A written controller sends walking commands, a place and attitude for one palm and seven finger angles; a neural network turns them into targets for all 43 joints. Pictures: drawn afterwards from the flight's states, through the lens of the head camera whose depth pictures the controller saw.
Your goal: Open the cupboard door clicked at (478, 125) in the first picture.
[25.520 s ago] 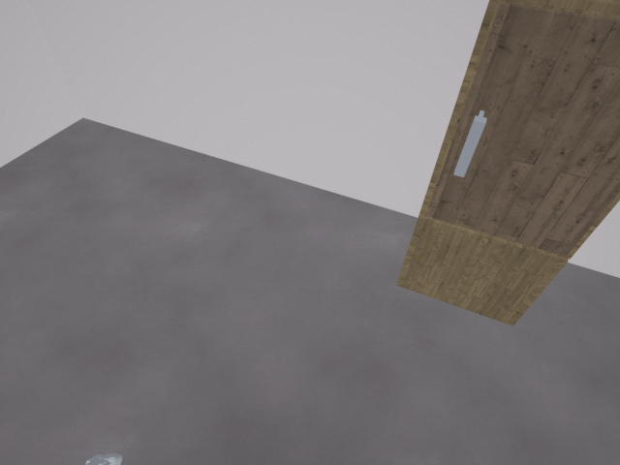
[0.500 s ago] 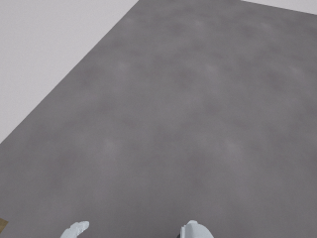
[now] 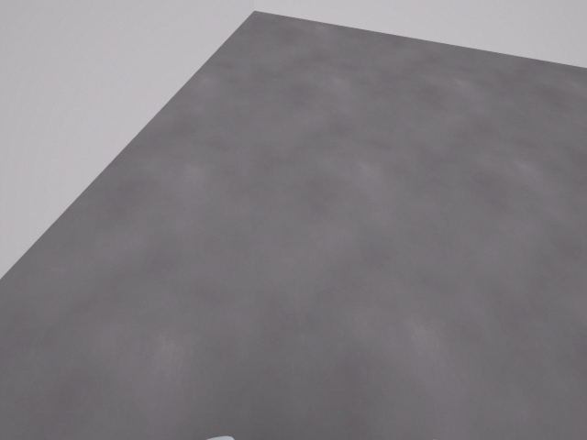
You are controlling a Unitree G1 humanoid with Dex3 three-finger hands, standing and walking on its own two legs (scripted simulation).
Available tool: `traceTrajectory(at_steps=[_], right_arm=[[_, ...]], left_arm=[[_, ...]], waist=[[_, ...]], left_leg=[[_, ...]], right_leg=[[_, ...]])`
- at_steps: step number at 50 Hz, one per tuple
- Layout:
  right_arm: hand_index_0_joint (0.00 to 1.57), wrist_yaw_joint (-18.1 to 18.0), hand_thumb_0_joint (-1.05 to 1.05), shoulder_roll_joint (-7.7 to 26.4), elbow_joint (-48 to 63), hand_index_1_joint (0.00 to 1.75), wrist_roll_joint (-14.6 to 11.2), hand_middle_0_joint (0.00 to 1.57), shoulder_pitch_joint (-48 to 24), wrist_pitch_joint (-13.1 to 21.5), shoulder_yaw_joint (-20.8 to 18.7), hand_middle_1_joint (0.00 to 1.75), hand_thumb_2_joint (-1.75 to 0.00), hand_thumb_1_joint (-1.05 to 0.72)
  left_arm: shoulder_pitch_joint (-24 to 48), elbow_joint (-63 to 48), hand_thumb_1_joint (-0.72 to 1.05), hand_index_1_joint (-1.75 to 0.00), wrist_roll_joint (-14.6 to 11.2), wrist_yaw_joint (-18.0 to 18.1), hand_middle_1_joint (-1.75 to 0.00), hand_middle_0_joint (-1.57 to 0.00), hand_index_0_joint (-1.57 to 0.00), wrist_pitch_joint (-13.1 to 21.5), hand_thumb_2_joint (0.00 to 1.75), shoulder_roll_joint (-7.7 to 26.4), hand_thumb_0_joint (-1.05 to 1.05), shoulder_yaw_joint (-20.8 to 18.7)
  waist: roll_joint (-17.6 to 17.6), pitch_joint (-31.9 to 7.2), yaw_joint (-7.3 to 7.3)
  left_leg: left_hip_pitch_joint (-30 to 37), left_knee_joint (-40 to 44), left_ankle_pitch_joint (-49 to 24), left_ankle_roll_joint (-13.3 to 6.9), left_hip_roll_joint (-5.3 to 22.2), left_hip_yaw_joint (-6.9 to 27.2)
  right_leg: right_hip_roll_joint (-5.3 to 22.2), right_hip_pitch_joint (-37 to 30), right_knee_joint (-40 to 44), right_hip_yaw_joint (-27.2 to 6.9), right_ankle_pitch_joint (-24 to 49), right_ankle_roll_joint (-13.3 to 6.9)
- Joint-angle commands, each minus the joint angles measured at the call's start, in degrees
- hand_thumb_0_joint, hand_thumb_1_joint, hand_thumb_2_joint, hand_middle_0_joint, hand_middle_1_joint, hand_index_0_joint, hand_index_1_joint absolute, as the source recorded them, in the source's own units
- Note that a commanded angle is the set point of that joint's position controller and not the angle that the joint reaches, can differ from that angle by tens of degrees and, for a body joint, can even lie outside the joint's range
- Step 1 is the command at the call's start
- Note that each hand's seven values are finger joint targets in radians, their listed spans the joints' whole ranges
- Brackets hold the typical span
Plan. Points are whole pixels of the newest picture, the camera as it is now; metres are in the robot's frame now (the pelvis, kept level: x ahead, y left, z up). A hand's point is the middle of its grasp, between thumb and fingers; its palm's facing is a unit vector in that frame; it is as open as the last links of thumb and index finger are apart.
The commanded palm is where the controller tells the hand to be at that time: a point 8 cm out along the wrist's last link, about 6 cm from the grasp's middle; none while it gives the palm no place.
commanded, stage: walk to a spot facing it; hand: left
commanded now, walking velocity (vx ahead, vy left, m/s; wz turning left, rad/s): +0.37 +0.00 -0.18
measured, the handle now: out of the picture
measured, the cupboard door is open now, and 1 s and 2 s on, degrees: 44 44 44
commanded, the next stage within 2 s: turn to face it in 0.32 s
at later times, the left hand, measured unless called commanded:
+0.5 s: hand (224, 371) +0.25 +0.13 -0.15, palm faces +0.04 -0.98 -0.20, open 7.2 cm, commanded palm none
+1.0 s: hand (232, 303) +0.37 +0.13 -0.14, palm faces +0.31 -0.91 -0.28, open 7.4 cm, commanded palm none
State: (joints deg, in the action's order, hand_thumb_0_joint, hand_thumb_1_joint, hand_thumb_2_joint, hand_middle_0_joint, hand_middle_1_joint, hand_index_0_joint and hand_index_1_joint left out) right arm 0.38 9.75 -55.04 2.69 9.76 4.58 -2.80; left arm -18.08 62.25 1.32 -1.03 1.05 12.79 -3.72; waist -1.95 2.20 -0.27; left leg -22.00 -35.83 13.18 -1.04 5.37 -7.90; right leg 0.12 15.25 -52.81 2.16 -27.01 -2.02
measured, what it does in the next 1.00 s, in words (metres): walks ahead, turning left: right foot, then left foot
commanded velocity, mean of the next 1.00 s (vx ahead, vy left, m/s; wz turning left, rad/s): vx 0.12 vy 0.00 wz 0.34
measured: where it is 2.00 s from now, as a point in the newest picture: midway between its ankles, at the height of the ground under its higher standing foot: (336, 395)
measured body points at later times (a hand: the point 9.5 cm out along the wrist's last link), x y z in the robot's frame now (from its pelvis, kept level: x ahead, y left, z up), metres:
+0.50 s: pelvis +0.21 -0.06 +0.02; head +0.24 -0.06 +0.47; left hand +0.25 +0.18 -0.13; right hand +0.24 -0.30 -0.13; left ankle +0.25 +0.07 -0.68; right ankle +0.19 -0.16 -0.72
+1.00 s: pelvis +0.31 -0.10 +0.00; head +0.36 -0.10 +0.45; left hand +0.35 +0.18 -0.12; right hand +0.46 -0.32 -0.15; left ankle +0.31 +0.04 -0.69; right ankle +0.35 -0.22 -0.72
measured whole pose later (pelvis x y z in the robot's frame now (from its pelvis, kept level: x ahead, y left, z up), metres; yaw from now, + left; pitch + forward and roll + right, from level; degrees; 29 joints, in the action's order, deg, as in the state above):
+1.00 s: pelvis +0.31 -0.10 +0.00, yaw +18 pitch +1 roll +1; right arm 0.4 13.3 -53.6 1.5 9.8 -3.8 -5.1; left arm -7.6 50.1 1.8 0.9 -0.6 11.9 -3.4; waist 1.3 4.0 0.7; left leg -28.7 -49.6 24.8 1.7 -0.8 2.3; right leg 4.0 17.9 -35.8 3.8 -18.3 0.7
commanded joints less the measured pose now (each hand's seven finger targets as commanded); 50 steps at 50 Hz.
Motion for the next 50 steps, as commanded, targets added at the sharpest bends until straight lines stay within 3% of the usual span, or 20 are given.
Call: traceTrajectory(at_steps=[1,5,9,12,13,14,15,17,20,28,29,30,31,34,37,44,45,47,48,50], right_arm=[[0.2,-1.5,0.0,9.2,-2.0,0.3,-0.3,0.2,14.9,-0.3,-1.8,0.3,-0.9,-0.9],[0.2,-1.2,0.0,9.3,-2.5,0.3,-0.6,0.2,11.1,0.1,-1.6,0.3,-0.9,-0.9],[0.2,-0.5,0.0,10.1,-3.1,0.3,-0.7,0.2,9.8,-1.0,-2.1,0.3,-0.9,-0.9],[0.2,-0.4,0.0,8.7,-3.2,0.3,-0.8,0.2,8.3,-1.7,-1.6,0.3,-0.9,-0.9],[0.2,-0.1,0.0,6.1,-2.5,0.3,-1.6,0.2,7.7,-1.7,-1.0,0.3,-0.9,-0.9],[0.2,0.4,0.0,4.0,0.0,0.3,-2.0,0.2,5.8,-1.9,-0.6,0.3,-0.9,-0.9],[0.2,0.2,0.0,5.4,0.7,0.3,-1.8,0.2,2.9,-1.8,-1.0,0.3,-0.9,-0.9],[0.2,-0.2,0.0,5.8,-0.2,0.3,-1.6,0.2,2.0,-1.5,-1.3,0.3,-0.9,-0.9],[0.2,0.1,0.0,2.1,-2.9,0.3,-1.4,0.2,5.7,-2.7,-0.6,0.3,-0.9,-0.9],[0.2,0.5,0.0,3.2,-2.9,0.3,-1.6,0.2,7.3,-2.8,-0.1,0.3,-0.9,-0.9],[0.2,0.4,0.0,5.8,-3.3,0.3,-1.4,0.2,10.5,-2.8,-0.7,0.3,-0.9,-0.9],[0.2,-0.3,0.0,11.3,-3.3,0.3,-0.9,0.2,14.7,-2.7,-1.8,0.3,-0.9,-0.9],[0.2,-1.0,0.0,14.4,-3.6,0.3,-0.9,0.2,17.8,-3.2,-2.5,0.3,-0.9,-0.9],[0.2,-2.1,0.0,12.5,-0.2,0.3,-1.1,0.2,8.8,-3.8,-2.0,0.3,-0.9,-0.9],[0.2,-2.0,0.0,12.3,2.2,0.3,-0.9,0.2,3.1,-3.9,-1.9,0.3,-0.9,-0.9],[0.2,-1.0,0.0,14.2,5.9,0.3,-1.0,0.2,-2.2,-6.2,-4.0,0.3,-0.9,-0.9],[0.2,-0.8,0.0,13.0,6.8,0.3,-1.2,0.2,-3.4,-6.4,-4.0,0.3,-0.9,-0.9],[0.2,0.0,0.0,7.3,9.8,0.3,-1.7,0.2,-5.1,-6.2,-3.2,0.3,-0.9,-0.9],[0.2,0.4,0.0,9.6,9.8,0.3,-1.4,0.2,-4.7,-6.4,-3.6,0.3,-0.9,-0.9],[0.2,0.6,0.0,8.1,8.4,0.3,-1.4,0.2,-3.9,-7.2,-3.4,0.3,-0.9,-0.9]], left_arm=[[10.8,-8.4,0.9,-0.3,0.2,-0.9,-0.3,-0.2,-0.2,2.5,0.9,2.6,0.0,-0.8],[8.5,-7.5,0.9,-0.3,0.2,-1.8,-0.3,-0.2,-0.2,0.9,0.9,-0.2,0.0,0.0],[8.0,-7.2,0.9,-0.3,0.2,-1.8,-0.3,-0.2,-0.2,0.8,0.9,0.4,0.0,-0.3],[0.1,-4.7,0.9,-0.3,0.4,-1.3,-0.3,-0.2,-0.2,1.1,0.9,3.6,0.0,-1.5],[-6.6,-2.9,0.9,-0.3,0.7,-0.7,-0.3,-0.2,-0.2,1.8,0.9,8.2,0.0,-2.5],[-12.3,-1.6,0.9,-0.3,0.1,0.1,-0.3,-0.2,-0.2,2.0,0.9,13.3,0.0,-3.6],[-10.8,-2.0,0.9,-0.3,-0.2,0.8,-0.3,-0.2,-0.2,1.9,0.9,12.4,0.0,-3.3],[-3.7,-3.3,0.9,-0.3,-0.2,1.5,-0.3,-0.2,-0.2,2.2,0.9,6.9,0.0,-1.9],[0.2,-3.9,0.9,-0.3,0.2,1.6,-0.3,-0.2,-0.2,3.2,0.9,3.7,0.0,-0.9],[2.4,-2.7,0.9,-0.3,-0.6,2.0,-0.3,-0.2,-0.2,2.7,0.9,5.0,0.0,-0.6],[1.7,-3.2,0.9,-0.3,-0.7,2.0,-0.3,-0.2,-0.2,2.2,0.9,4.5,0.0,-0.4],[0.5,-4.8,0.9,-0.3,-1.1,2.1,-0.3,-0.2,-0.2,1.7,0.9,3.0,0.0,-0.4],[1.9,-6.7,0.9,-0.3,-1.2,2.5,-0.3,-0.2,-0.2,1.3,0.9,2.8,0.0,0.0],[8.1,-8.8,0.9,-0.3,-0.6,2.1,-0.3,-0.2,-0.2,-0.2,0.9,3.1,0.0,-0.5],[6.4,-8.9,0.9,-0.3,-0.7,1.6,-0.3,-0.2,-0.2,-1.5,0.9,2.3,0.0,-1.0],[3.4,-11.6,0.9,-0.3,-0.4,1.7,-0.3,-0.2,-0.2,-1.9,0.9,3.6,0.0,-1.8],[1.3,-11.5,0.9,-0.3,-0.3,1.9,-0.3,-0.2,-0.2,-1.7,0.9,5.1,0.0,-2.3],[0.8,-13.4,0.9,-0.3,0.8,2.5,-0.3,-0.2,-0.2,-1.2,0.9,13.8,0.0,-3.7],[3.5,-14.8,0.9,-0.3,0.5,2.7,-0.3,-0.2,-0.2,-0.9,0.9,13.1,0.0,-3.1],[8.9,-15.8,0.9,-0.3,0.3,3.0,-0.3,-0.2,-0.2,-0.9,0.9,9.2,0.0,-2.1]], waist=[[11.0,1.8,4.81],[10.8,-0.2,1.67],[8.8,1.6,0.65],[2.9,0.0,-3.75],[-8.0,-2.0,-7.1],[-19.2,-3.7,-8.96],[-14.1,-2.1,-8.33],[-11.4,-0.8,-4.09],[-5.1,-1.8,-0.13],[-4.0,-2.3,2.41],[1.9,-5.2,3.34],[14.4,-8.4,5.04],[19.4,-10.1,6.65],[14.6,-4.9,3.53],[10.5,-5.8,0.87],[10.2,-4.8,-1.12],[8.0,-5.0,-2.42],[-16.7,-3.8,-4.38],[-12.9,-3.2,-3.06],[-11.9,-0.7,0.19]], left_leg=[[15.0,25.3,9.0,-8.3,19.4,25.2],[10.7,24.9,-1.1,-5.1,12.6,6.7],[5.8,23.6,9.3,-4.4,11.6,4.5],[1.0,11.4,12.9,-1.0,6.6,0.5],[-7.7,-4.9,13.1,1.3,1.1,-5.3],[-16.6,-20.9,24.1,2.1,-3.3,-4.0],[-19.6,-29.2,21.4,1.4,-0.2,3.1],[-19.3,-30.8,12.3,1.9,3.6,7.4],[-8.5,-20.0,8.7,2.8,3.4,4.9],[6.2,5.9,-8.5,1.7,-2.0,0.1],[14.0,7.0,-20.3,0.3,-0.2,3.4],[22.8,7.6,-36.9,-6.0,10.8,17.9],[23.7,11.7,-44.2,-13.0,19.6,29.1],[12.2,14.9,-25.6,-11.6,16.4,28.5],[7.3,15.9,-18.2,-8.3,11.0,21.4],[-3.7,15.2,3.5,-5.1,5.0,23.2],[-7.5,11.9,6.7,-3.1,2.2,21.3],[-17.3,-15.3,19.6,3.6,-8.7,6.4],[-14.8,-26.6,19.9,2.8,-5.4,9.0],[-14.3,-33.4,14.9,3.6,-2.6,8.4]], right_leg=[[6.7,27.0,-19.5,-4.4,6.2,0.8],[6.8,13.8,3.6,0.9,9.9,1.9],[3.8,3.6,13.9,5.5,13.8,2.0],[2.5,-10.4,22.0,4.6,12.4,0.9],[11.4,-19.2,28.9,-8.6,3.5,-2.9],[23.7,-23.2,41.4,-29.2,-4.5,-9.0],[25.1,-20.8,43.3,-32.2,-4.3,-11.8],[22.3,-15.5,40.6,-20.9,9.8,-9.8],[18.9,-7.4,39.8,-6.9,24.2,-7.8],[14.5,-9.0,26.8,6.9,41.0,-1.5],[12.5,-4.7,18.5,8.1,36.9,0.7],[7.0,6.1,6.7,10.1,17.8,4.2],[1.7,10.8,-7.9,6.6,-13.3,4.9],[5.3,17.0,-15.4,-2.4,-5.5,5.4],[4.2,11.3,-7.0,-1.5,-0.4,5.8],[0.0,-4.5,17.6,1.9,8.0,5.0],[1.8,-9.7,25.3,0.4,9.4,4.4],[26.8,-10.4,41.8,-24.2,3.8,-5.5],[28.4,-4.2,40.6,-22.4,6.5,-8.2],[22.0,-3.1,35.4,-10.9,22.4,-6.3]])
